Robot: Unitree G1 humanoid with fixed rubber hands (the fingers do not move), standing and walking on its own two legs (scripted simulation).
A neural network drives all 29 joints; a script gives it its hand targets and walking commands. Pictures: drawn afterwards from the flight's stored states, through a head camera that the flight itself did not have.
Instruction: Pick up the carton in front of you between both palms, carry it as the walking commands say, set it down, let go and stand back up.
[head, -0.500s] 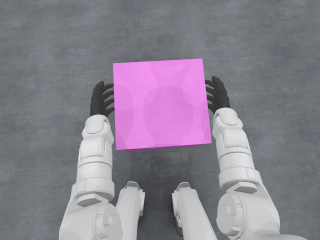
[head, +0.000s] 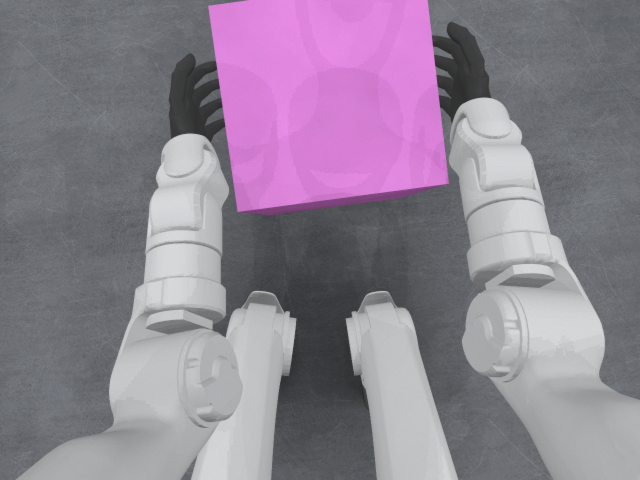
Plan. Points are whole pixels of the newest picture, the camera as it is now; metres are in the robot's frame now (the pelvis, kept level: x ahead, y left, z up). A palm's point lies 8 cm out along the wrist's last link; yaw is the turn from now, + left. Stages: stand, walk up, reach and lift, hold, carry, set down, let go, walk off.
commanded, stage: set down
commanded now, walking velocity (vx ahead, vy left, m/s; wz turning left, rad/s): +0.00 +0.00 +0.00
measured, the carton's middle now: (327, 126) +0.52 -0.02 -0.19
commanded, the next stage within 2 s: none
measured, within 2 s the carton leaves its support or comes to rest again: rests again in 0.92 s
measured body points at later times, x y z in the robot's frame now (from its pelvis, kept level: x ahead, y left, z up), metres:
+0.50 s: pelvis -0.01 -0.01 -0.10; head +0.37 -0.04 +0.14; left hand +0.53 +0.13 -0.27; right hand +0.57 -0.17 -0.27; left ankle +0.10 +0.12 -0.47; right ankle +0.08 -0.11 -0.47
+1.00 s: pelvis -0.01 -0.01 -0.13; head +0.36 -0.03 +0.12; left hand +0.53 +0.14 -0.30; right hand +0.56 -0.17 -0.30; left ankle +0.10 +0.12 -0.47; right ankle +0.08 -0.11 -0.47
